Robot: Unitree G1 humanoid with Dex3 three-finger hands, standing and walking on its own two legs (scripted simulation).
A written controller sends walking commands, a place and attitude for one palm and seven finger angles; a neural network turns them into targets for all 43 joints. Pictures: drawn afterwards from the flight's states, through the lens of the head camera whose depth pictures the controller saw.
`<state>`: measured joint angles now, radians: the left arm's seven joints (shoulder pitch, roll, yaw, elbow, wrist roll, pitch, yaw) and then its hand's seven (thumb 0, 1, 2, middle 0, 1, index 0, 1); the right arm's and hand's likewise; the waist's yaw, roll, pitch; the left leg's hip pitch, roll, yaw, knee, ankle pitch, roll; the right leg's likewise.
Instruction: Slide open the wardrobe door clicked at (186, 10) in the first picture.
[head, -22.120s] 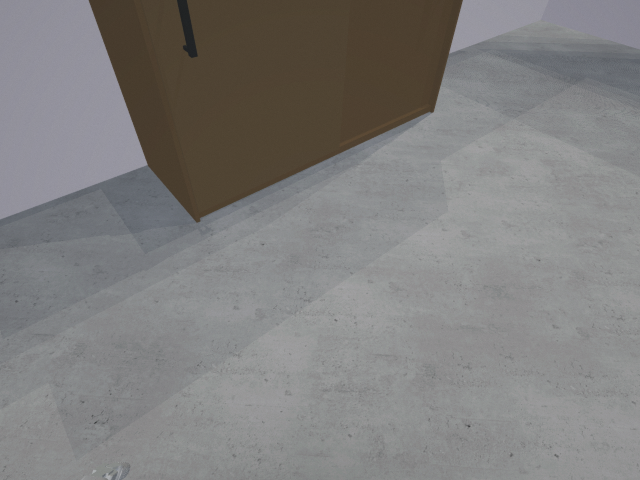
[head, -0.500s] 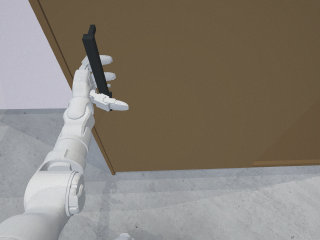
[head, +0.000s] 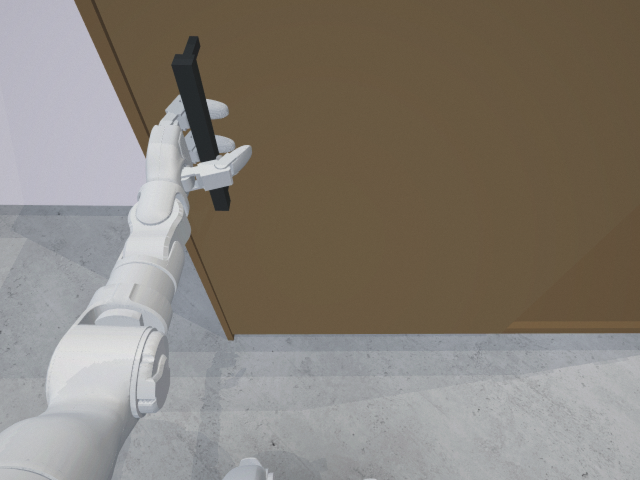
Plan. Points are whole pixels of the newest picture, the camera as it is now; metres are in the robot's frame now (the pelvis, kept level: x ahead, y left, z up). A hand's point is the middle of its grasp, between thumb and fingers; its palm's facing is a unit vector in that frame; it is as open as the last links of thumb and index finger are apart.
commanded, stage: grip the handle and tug to test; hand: left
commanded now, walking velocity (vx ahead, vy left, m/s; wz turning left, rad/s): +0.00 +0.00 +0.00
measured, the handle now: (209, 135) +0.54 +0.13 +0.12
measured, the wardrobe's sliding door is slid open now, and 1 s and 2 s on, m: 0.00 0.00 0.05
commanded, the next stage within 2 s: tug the door sideways, standing still in 0.90 s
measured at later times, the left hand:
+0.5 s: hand (222, 156) +0.49 +0.10 +0.12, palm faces -0.03 -1.00 -0.01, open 5.4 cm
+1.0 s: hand (222, 158) +0.49 +0.10 +0.12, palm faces -0.03 -1.00 +0.00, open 5.6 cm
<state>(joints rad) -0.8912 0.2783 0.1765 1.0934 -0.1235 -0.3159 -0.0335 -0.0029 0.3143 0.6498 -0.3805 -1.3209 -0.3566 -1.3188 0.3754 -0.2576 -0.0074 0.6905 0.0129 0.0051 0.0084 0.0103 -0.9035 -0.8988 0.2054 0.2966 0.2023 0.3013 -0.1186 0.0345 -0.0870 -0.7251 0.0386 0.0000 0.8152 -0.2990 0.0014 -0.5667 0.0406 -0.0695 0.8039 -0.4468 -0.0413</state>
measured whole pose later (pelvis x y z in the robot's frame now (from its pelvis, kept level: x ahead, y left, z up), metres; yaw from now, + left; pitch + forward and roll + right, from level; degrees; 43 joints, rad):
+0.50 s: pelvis +0.01 +0.00 +0.00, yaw -1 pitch +12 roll -1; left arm -0.87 0.28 0.20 1.08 -0.12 -0.31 -0.04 0.01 0.74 0.84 -0.43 -1.40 -0.40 -1.40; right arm 0.40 -0.25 -0.01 0.69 0.01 0.01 0.01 0.01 -0.90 -0.90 0.21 0.30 0.20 0.30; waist -0.13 0.04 -0.10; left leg -0.72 0.04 0.01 0.81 -0.31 0.00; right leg -0.56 0.04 -0.06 0.80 -0.45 -0.04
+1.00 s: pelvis +0.04 +0.00 +0.01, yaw -2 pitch +12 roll -1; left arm -0.59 0.23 0.18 0.72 -0.16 -0.20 -0.02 0.01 0.78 0.79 -0.34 -1.40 -0.32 -1.40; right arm 0.38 -0.25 -0.02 0.62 0.03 0.03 0.03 0.01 -0.90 -0.90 0.20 0.30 0.20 0.30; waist -0.10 0.04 -0.13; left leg -0.61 0.05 0.05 0.76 -0.35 0.00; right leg -0.46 0.05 -0.01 0.73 -0.46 -0.03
